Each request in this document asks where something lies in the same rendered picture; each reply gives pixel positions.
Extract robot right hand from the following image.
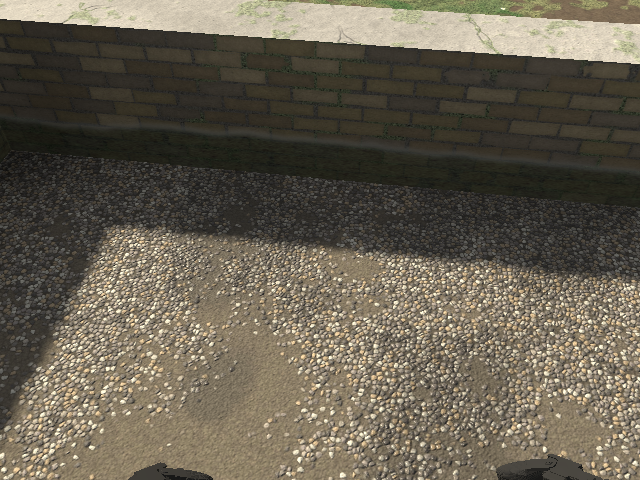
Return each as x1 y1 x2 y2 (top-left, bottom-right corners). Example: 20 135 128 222
496 454 609 480

